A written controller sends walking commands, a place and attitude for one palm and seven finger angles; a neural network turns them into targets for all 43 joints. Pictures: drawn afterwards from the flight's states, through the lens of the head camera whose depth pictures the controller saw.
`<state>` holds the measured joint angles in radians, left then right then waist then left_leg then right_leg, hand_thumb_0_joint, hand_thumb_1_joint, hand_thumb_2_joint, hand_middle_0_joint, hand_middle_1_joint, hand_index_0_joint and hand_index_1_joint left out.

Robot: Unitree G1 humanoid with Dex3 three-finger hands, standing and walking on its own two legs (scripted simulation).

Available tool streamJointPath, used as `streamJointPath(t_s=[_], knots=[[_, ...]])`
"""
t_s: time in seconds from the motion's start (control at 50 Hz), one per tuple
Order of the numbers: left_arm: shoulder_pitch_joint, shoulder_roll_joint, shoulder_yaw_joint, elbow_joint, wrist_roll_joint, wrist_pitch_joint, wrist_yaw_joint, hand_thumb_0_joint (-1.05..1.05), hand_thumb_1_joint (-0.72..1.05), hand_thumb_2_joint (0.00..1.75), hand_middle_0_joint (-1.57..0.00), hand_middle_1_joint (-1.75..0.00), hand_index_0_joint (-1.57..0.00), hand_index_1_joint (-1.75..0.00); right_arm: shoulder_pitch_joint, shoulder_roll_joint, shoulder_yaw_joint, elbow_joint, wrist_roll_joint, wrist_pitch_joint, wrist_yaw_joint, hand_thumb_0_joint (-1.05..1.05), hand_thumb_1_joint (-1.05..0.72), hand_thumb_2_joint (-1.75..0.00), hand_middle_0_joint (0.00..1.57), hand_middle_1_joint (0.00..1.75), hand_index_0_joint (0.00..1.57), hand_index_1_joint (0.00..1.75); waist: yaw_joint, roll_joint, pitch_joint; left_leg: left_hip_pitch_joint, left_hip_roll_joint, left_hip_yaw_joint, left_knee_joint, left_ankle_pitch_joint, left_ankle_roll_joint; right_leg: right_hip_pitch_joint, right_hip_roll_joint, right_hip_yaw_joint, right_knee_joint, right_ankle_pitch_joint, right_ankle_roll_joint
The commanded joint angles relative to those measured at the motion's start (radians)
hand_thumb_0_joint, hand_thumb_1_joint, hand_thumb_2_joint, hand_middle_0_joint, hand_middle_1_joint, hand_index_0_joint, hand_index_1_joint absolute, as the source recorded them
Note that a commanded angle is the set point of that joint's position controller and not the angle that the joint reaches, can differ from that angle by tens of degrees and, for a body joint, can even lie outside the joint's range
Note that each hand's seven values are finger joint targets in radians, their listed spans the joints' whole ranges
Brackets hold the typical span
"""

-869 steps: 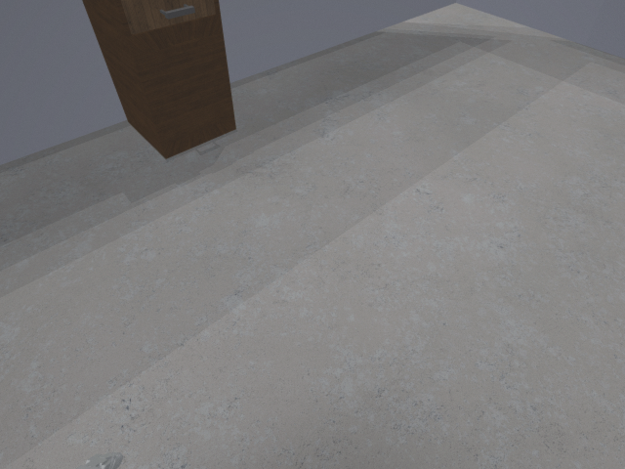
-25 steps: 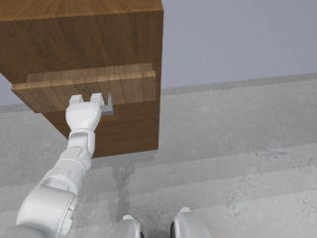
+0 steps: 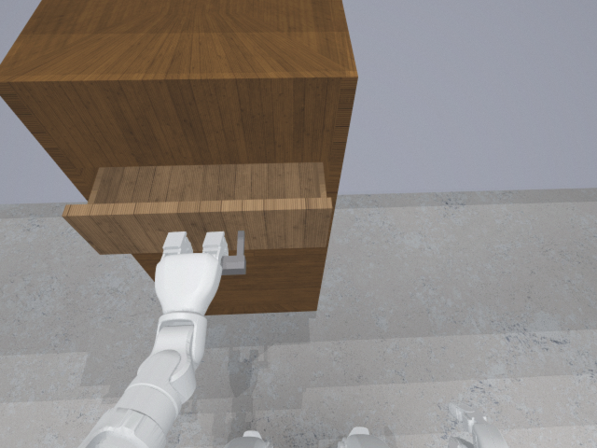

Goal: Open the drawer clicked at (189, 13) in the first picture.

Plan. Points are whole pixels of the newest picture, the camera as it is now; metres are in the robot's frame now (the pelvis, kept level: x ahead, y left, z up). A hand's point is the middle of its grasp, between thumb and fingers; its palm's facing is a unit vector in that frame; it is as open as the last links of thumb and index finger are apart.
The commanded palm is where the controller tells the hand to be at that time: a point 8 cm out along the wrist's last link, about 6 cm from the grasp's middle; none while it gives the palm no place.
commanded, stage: pull the drawer open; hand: left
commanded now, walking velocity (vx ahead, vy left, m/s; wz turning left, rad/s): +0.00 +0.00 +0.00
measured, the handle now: (205, 252) +0.39 +0.17 -0.04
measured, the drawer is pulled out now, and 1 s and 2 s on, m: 0.09 0.22 0.30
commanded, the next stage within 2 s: open the thumb to release the handle in 1.56 s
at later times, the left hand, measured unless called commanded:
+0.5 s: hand (199, 309) +0.31 +0.17 -0.06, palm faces -0.05 -0.11 -0.99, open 5.6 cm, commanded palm +0.25 +0.17 -0.01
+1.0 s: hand (193, 390) +0.20 +0.15 -0.06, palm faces -0.06 -0.19 -0.98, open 5.9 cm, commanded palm +0.15 +0.16 -0.01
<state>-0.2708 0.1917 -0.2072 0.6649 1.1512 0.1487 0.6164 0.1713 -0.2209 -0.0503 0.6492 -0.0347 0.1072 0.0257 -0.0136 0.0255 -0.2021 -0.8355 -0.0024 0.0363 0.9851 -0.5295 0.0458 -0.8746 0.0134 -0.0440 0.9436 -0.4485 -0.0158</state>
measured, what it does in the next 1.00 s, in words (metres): stands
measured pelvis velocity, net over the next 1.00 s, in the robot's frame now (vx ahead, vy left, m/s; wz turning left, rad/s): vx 0.00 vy -0.01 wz -0.02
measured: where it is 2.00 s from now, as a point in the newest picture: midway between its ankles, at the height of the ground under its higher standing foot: outside the picture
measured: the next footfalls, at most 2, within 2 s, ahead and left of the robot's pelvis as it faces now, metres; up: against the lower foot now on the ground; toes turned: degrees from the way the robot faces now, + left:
none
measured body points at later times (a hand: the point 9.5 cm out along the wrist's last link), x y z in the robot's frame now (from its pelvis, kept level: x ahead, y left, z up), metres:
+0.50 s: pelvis -0.01 -0.01 +0.00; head +0.07 -0.01 +0.45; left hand +0.31 +0.17 -0.01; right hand +0.07 -0.26 -0.13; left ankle -0.04 +0.09 -0.68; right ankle -0.01 -0.11 -0.68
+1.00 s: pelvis +0.00 -0.01 -0.01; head +0.06 -0.02 +0.44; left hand +0.20 +0.16 +0.00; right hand +0.22 -0.22 -0.09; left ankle -0.04 +0.09 -0.68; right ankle -0.01 -0.11 -0.68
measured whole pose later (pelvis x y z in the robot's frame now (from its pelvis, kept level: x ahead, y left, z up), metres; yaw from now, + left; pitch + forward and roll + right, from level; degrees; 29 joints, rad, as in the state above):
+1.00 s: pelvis +0.00 -0.01 -0.01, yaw -1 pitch +18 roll -1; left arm 0.38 0.18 -0.23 0.13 1.16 0.07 0.58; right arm 0.11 -0.19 0.00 0.48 -0.03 0.08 0.10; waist 0.03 0.03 -0.22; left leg -0.77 0.01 0.05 1.02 -0.57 0.03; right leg -0.83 0.03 -0.03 1.01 -0.49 -0.03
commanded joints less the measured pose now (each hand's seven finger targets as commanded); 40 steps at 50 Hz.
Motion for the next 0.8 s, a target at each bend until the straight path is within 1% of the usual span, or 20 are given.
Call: streamJointPath(t_s=[0.0,0.06,0.12,0.18,0.22,0.24,0.26,0.32,0.38,0.4,0.42,0.48,0.52,0.54,0.58,0.6,0.68,0.7,0.74,0.78], knots=[[-0.314,0.127,0.074,-0.083,-0.031,0.045,-0.018,0.0,0.9,0.9,-0.4,-1.35,-0.4,-1.35,0.1,-0.125,-0.048,-0.073,0.0,-0.012,-0.02,0.0,-0.9,-0.9,0.2,0.3,0.2,0.3,-0.045,-0.009,-0.356,0.272,-0.002,-0.043,-0.069,0.663,-0.034,0.217,0.023,0.006,-0.056,0.535,-0.029],[-0.338,0.125,0.071,-0.061,-0.035,0.029,-0.035,0.0,0.9,0.9,-0.4,-1.35,-0.4,-1.35,0.094,-0.118,-0.044,-0.079,0.002,-0.01,-0.032,0.0,-0.9,-0.9,0.2,0.3,0.2,0.3,-0.046,-0.025,-0.36,0.25,-0.01,-0.034,-0.067,0.6,-0.027,0.233,0.021,0.011,-0.059,0.523,-0.026],[-0.355,0.149,0.092,-0.022,-0.035,-0.003,-0.042,0.0,0.9,0.9,-0.4,-1.35,-0.4,-1.35,0.089,-0.116,-0.037,-0.081,0.004,-0.014,-0.041,0.0,-0.9,-0.9,0.2,0.3,0.2,0.3,-0.041,-0.04,-0.323,0.198,-0.02,-0.032,-0.074,0.512,-0.022,0.23,0.021,0.017,-0.063,0.473,-0.029],[-0.215,0.096,0.072,-0.041,-0.039,-0.032,-0.04,0.0,0.9,0.9,-0.4,-1.35,-0.4,-1.35,0.079,-0.109,-0.039,-0.111,0.006,-0.026,-0.031,0.0,-0.9,-0.9,0.2,0.3,0.2,0.3,-0.008,-0.027,-0.339,0.204,-0.022,-0.026,-0.087,0.499,-0.022,0.243,0.026,0.012,-0.067,0.447,-0.036],[-0.142,0.112,0.093,-0.05,-0.038,-0.044,-0.039,0.0,0.9,0.9,-0.4,-1.35,-0.4,-1.35,0.073,-0.111,-0.039,-0.12,0.008,-0.027,-0.024,0.0,-0.9,-0.9,0.2,0.3,0.2,0.3,0.008,-0.038,-0.332,0.189,-0.021,-0.024,-0.093,0.484,-0.021,0.256,0.027,0.016,-0.07,0.439,-0.038],[-0.101,0.089,0.072,-0.066,-0.038,-0.047,-0.04,0.0,0.9,0.9,-0.4,-1.35,-0.4,-1.35,0.069,-0.111,-0.038,-0.132,0.008,-0.029,-0.019,0.0,-0.9,-0.9,0.2,0.3,0.2,0.3,0.009,-0.045,-0.318,0.185,-0.019,-0.024,-0.099,0.476,-0.021,0.257,0.029,0.014,-0.073,0.432,-0.04],[-0.076,0.071,0.054,-0.096,-0.042,-0.05,-0.04,0.0,0.9,0.9,-0.4,-1.35,-0.4,-1.35,0.063,-0.11,-0.039,-0.138,0.01,-0.032,-0.012,0.0,-0.9,-0.9,0.2,0.3,0.2,0.3,0.01,-0.023,-0.316,0.193,-0.018,-0.02,-0.104,0.471,-0.02,0.258,0.029,0.016,-0.08,0.43,-0.041],[0.073,0.085,0.073,-0.17,-0.051,-0.048,-0.037,0.0,0.9,0.9,-0.4,-1.35,-0.4,-1.35,0.061,-0.114,-0.042,-0.157,0.01,-0.031,0.001,0.0,-0.9,-0.9,0.2,0.3,0.2,0.3,0.033,-0.039,-0.346,0.207,-0.01,-0.02,-0.11,0.507,-0.019,0.295,0.031,0.019,-0.078,0.456,-0.043],[0.182,0.074,0.057,-0.258,-0.063,-0.035,-0.031,0.0,0.9,0.9,-0.4,-1.35,-0.4,-1.35,0.052,-0.119,-0.043,-0.168,0.013,-0.031,0.012,0.0,-0.9,-0.9,0.2,0.3,0.2,0.3,0.025,-0.066,-0.31,0.187,-0.009,-0.013,-0.119,0.486,-0.018,0.321,0.028,0.026,-0.088,0.488,-0.041],[0.206,0.095,0.078,-0.268,-0.061,-0.029,-0.025,0.0,0.9,0.9,-0.4,-1.35,-0.4,-1.35,0.044,-0.123,-0.041,-0.169,0.012,-0.031,0.013,0.0,-0.9,-0.9,0.2,0.3,0.2,0.3,0.031,-0.058,-0.295,0.176,-0.01,-0.018,-0.124,0.486,-0.02,0.318,0.029,0.026,-0.086,0.485,-0.044],[0.229,0.075,0.056,-0.286,-0.057,-0.023,-0.02,0.0,0.9,0.9,-0.4,-1.35,-0.4,-1.35,0.043,-0.121,-0.042,-0.167,0.012,-0.032,0.016,0.0,-0.9,-0.9,0.2,0.3,0.2,0.3,0.024,-0.043,-0.281,0.185,-0.008,-0.016,-0.125,0.48,-0.021,0.307,0.029,0.028,-0.087,0.478,-0.042],[0.332,0.071,0.055,-0.337,-0.061,-0.003,-0.008,0.0,0.9,0.9,-0.4,-1.35,-0.4,-1.35,0.034,-0.123,-0.043,-0.174,0.012,-0.033,0.027,0.0,-0.9,-0.9,0.2,0.3,0.2,0.3,0.03,-0.043,-0.266,0.199,-0.005,-0.015,-0.126,0.498,-0.022,0.308,0.03,0.026,-0.087,0.491,-0.044],[0.356,0.098,0.08,-0.378,-0.054,0.002,0.001,0.0,0.9,0.9,-0.4,-1.35,-0.4,-1.35,0.026,-0.124,-0.043,-0.175,0.01,-0.033,0.027,0.0,-0.9,-0.9,0.2,0.3,0.2,0.3,0.033,-0.047,-0.281,0.201,-0.004,-0.015,-0.123,0.512,-0.023,0.324,0.029,0.035,-0.079,0.523,-0.043],[0.409,0.088,0.072,-0.402,-0.057,0.003,0.003,0.0,0.9,0.9,-0.4,-1.35,-0.4,-1.35,0.021,-0.121,-0.041,-0.183,0.011,-0.035,0.029,0.0,-0.9,-0.9,0.2,0.3,0.2,0.3,0.04,-0.038,-0.282,0.201,-0.005,-0.014,-0.124,0.513,-0.026,0.33,0.028,0.032,-0.074,0.522,-0.044],[0.465,0.066,0.049,-0.415,-0.057,0.008,0.004,0.0,0.9,0.9,-0.4,-1.35,-0.4,-1.35,0.006,-0.119,-0.038,-0.19,0.012,-0.039,0.033,0.0,-0.9,-0.9,0.2,0.3,0.2,0.3,0.035,-0.041,-0.25,0.207,-0.003,-0.018,-0.12,0.522,-0.026,0.31,0.029,0.03,-0.074,0.521,-0.044],[0.476,0.09,0.075,-0.432,-0.054,0.007,0.008,0.0,0.9,0.9,-0.4,-1.35,-0.4,-1.35,-0.004,-0.12,-0.036,-0.193,0.012,-0.041,0.033,0.0,-0.9,-0.9,0.2,0.3,0.2,0.3,0.043,-0.024,-0.243,0.214,0.0,-0.024,-0.122,0.547,-0.029,0.301,0.031,0.03,-0.069,0.524,-0.048],[0.6,0.045,0.025,-0.515,-0.049,0.005,0.008,0.0,0.9,0.9,-0.4,-1.35,-0.4,-1.35,-0.027,-0.111,-0.03,-0.225,0.011,-0.045,0.045,0.0,-0.9,-0.9,0.2,0.3,0.2,0.3,0.048,-0.024,-0.251,0.25,0.008,-0.034,-0.109,0.594,-0.031,0.292,0.03,0.024,-0.056,0.524,-0.044],[0.622,0.062,0.038,-0.537,-0.048,-0.001,0.009,0.0,0.9,0.9,-0.4,-1.35,-0.4,-1.35,-0.038,-0.11,-0.026,-0.234,0.012,-0.046,0.047,0.0,-0.9,-0.9,0.2,0.3,0.2,0.3,0.054,-0.008,-0.249,0.256,0.008,-0.038,-0.105,0.619,-0.033,0.287,0.031,0.024,-0.05,0.537,-0.047],[0.67,0.026,-0.001,-0.562,-0.04,-0.009,0.006,0.0,0.9,0.9,-0.4,-1.35,-0.4,-1.35,-0.048,-0.104,-0.021,-0.247,0.011,-0.049,0.052,0.0,-0.9,-0.9,0.2,0.3,0.2,0.3,0.048,-0.024,-0.237,0.266,0.013,-0.047,-0.096,0.625,-0.032,0.267,0.031,0.016,-0.043,0.519,-0.043],[0.715,0.021,-0.008,-0.58,-0.032,-0.021,0.003,0.0,0.9,0.9,-0.4,-1.35,-0.4,-1.35,-0.062,-0.1,-0.014,-0.263,0.009,-0.053,0.056,0.0,-0.9,-0.9,0.2,0.3,0.2,0.3,0.051,-0.026,-0.216,0.259,0.011,-0.048,-0.088,0.615,-0.032,0.255,0.031,0.014,-0.038,0.51,-0.043]])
